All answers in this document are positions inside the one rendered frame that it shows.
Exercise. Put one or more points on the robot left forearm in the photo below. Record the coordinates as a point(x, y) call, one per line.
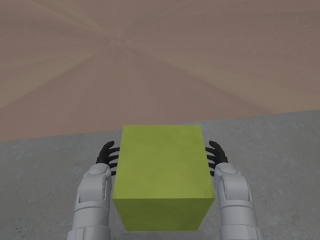
point(92, 205)

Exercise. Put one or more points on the robot right hand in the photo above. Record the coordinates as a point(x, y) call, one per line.
point(218, 158)

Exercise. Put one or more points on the robot right forearm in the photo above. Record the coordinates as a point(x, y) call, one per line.
point(236, 205)

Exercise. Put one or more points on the robot left hand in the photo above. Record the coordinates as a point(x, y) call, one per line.
point(105, 158)

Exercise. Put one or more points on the carton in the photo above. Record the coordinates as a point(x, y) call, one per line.
point(163, 180)

